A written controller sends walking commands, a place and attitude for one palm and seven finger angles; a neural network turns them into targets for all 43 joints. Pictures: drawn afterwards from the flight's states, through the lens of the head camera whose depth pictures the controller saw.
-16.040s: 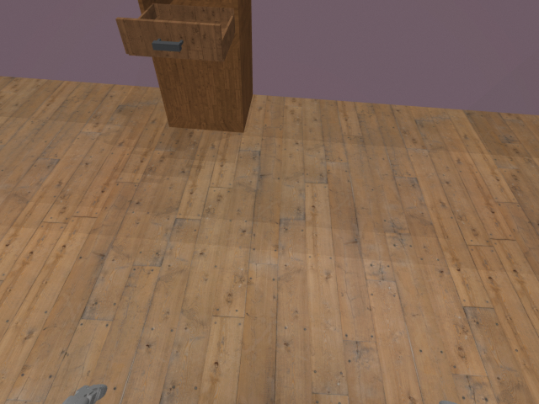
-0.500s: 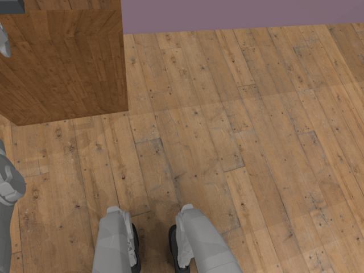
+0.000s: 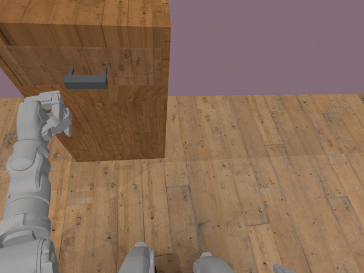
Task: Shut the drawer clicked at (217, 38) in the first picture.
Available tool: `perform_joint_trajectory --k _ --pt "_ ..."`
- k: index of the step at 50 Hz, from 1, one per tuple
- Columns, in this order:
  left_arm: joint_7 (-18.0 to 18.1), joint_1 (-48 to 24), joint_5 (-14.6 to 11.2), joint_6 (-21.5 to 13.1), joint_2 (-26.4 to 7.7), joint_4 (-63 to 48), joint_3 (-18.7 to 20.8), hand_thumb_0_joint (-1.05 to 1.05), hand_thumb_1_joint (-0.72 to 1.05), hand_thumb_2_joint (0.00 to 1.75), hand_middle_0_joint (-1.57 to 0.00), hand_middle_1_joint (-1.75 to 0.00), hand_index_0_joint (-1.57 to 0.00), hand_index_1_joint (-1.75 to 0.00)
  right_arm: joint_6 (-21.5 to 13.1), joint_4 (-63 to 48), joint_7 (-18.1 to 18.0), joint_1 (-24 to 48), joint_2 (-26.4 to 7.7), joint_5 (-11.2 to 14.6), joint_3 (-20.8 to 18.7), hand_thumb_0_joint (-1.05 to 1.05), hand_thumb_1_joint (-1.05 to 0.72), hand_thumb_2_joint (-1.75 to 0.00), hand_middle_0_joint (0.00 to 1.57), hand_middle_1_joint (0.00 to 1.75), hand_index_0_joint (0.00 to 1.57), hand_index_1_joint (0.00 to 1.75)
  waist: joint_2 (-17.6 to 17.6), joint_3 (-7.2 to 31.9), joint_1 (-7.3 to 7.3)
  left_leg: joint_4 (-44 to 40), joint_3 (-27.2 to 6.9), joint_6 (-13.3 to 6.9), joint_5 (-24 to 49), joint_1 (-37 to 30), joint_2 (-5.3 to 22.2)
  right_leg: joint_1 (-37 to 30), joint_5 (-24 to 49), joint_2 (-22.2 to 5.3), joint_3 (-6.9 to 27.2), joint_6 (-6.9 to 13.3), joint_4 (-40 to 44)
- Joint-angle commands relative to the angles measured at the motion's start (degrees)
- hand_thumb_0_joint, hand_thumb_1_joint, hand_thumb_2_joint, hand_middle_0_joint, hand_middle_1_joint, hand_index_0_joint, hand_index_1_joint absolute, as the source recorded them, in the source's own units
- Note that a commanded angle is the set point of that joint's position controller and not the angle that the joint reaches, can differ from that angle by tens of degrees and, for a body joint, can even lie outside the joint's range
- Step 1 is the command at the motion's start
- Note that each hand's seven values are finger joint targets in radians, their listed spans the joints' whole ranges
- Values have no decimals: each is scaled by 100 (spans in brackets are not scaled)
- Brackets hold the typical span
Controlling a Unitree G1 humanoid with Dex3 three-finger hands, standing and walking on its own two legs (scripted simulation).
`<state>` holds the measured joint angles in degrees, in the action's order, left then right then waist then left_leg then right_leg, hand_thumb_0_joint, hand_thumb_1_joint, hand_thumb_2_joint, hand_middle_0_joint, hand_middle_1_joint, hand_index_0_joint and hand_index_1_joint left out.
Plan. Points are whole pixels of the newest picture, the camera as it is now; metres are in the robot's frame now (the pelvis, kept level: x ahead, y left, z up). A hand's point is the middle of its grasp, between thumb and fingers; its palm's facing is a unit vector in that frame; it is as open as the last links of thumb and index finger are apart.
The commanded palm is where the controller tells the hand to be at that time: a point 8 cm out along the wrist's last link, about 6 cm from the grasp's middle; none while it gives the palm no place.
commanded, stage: draw the hand back to the body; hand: left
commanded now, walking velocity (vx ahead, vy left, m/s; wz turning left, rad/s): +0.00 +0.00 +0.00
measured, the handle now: (87, 76) +0.63 +0.27 -0.03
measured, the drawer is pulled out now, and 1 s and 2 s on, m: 0.00 0.00 0.00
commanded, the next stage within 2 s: step back with the hand held close in 1.00 s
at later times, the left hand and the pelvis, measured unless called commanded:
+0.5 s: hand (17, 158) +0.28 +0.24 +0.16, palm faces +0.33 -0.90 -0.29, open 3.3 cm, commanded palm +0.23 +0.28 +0.18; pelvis +0.02 -0.01 +0.07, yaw +2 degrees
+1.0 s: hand out of the picture +0.18 +0.22 +0.24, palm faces +0.43 -0.81 -0.40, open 3.2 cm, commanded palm +0.14 +0.26 +0.25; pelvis +0.02 -0.03 +0.08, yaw +3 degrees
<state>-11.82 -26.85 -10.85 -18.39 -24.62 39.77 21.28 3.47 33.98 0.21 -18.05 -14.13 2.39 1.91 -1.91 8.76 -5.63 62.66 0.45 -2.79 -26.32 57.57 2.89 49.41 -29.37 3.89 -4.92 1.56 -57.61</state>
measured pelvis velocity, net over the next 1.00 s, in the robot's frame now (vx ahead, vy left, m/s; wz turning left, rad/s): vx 0.02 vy -0.03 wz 0.04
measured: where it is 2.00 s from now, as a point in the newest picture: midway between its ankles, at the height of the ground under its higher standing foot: outside the picture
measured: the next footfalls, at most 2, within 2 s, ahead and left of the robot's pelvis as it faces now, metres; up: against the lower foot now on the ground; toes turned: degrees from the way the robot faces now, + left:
none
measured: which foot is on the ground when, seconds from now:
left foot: down 0.00-1.00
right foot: down 0.00-1.00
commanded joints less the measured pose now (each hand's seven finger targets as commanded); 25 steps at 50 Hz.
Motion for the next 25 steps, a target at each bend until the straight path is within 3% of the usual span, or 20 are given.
perform_joint_trajectory --k 1,2,3,6,7,8,9,11,14,17,18,20,25 --pt "-186 -1183 -258 -386 -799 -1425 -299 0 90 90 -140 -160 -140 -160 -131 -532 -102 -472 -1012 41 -399 0 -90 -90 20 30 20 30 -793 1861 -15 -1097 -456 125 2324 -3274 -82 -592 1964 69 119 18 995" --pt "-237 -927 -320 -322 -757 -1430 -312 0 90 90 -140 -160 -140 -160 -127 -610 -110 -401 -1014 59 -398 0 -90 -90 20 30 20 30 -602 1763 29 -1184 -438 107 2214 -3220 -98 -753 1958 62 115 10 1073" --pt "-253 -729 -377 -288 -783 -1496 -268 0 90 90 -140 -160 -140 -160 -134 -661 -127 -328 -1007 86 -390 0 -90 -90 20 30 20 30 -681 1666 85 -1247 -430 97 2235 -3252 -111 -854 1990 50 130 31 1121" --pt "-258 -400 -529 -168 -792 -1911 -210 0 90 90 -140 -160 -140 -160 -175 -883 -169 -31 -981 127 -349 0 -90 -90 20 30 20 30 -399 1364 193 -1537 -389 70 1864 -3140 -153 -1245 1880 9 137 6 1322" --pt "436 -48 272 153 -1318 -2334 -312 0 90 90 -140 -160 -140 -160 -17 -1093 -235 418 -894 114 -393 0 -90 -90 20 30 20 30 -497 1623 556 -1902 -308 111 1687 -3592 -215 -1576 1735 -126 463 117 1648" --pt "835 134 298 334 -1113 -2819 -334 0 90 90 -140 -160 -140 -160 8 -1220 -311 480 -839 103 -368 0 -90 -90 20 30 20 30 -578 1502 458 -2056 -307 117 1650 -3756 -206 -1692 1779 -133 437 121 1792" --pt "1101 313 402 497 -793 -3158 -630 0 90 90 -140 -160 -140 -160 29 -1245 -355 571 -794 105 -318 0 -90 -90 20 30 20 30 -689 1464 441 -2213 -348 132 1684 -3955 -181 -1843 1828 -156 424 109 1885" --pt "1506 680 493 751 -817 -3576 -596 0 90 90 -140 -160 -140 -160 46 -1269 -462 709 -794 99 -293 0 -90 -90 20 30 20 30 -325 1214 429 -2450 -362 109 1692 -4041 -128 -2172 1912 -163 392 82 2092" --pt "1828 813 575 973 -876 -4001 -530 0 90 90 -140 -160 -140 -160 -36 -1233 -589 932 -757 85 -243 0 -90 -90 20 30 20 30 -177 862 434 -2767 -275 67 1764 -4253 -141 -2636 2104 -215 448 52 2468" --pt "1924 1216 604 1119 -622 -4408 -690 0 90 90 -140 -160 -140 -160 -177 -1193 -619 1072 -703 69 -202 0 -90 -90 20 30 20 30 -303 650 484 -3083 -257 74 1986 -4706 -134 -2930 2266 -258 430 45 2789" --pt "1923 1407 600 1150 -631 -4542 -692 0 90 90 -140 -160 -140 -160 -232 -1167 -620 1118 -718 66 -205 0 -90 -90 20 30 20 30 -97 594 507 -3168 -254 58 2073 -4772 -123 -3088 2341 -251 426 41 2899" --pt "1913 1906 577 1229 -413 -4811 -802 0 90 90 -140 -160 -140 -160 -303 -1155 -601 1192 -660 55 -159 0 -90 -90 20 30 20 30 -146 433 554 -3346 -231 68 2226 -4954 -133 -3330 2477 -296 411 33 3049" --pt "1839 2927 530 1288 -354 -5633 -661 0 90 90 -140 -160 -140 -160 -458 -1134 -532 1345 -601 9 -126 0 -90 -90 20 30 20 30 -126 43 659 -3731 -217 100 2440 -5265 -131 -3759 2661 -304 398 34 3465"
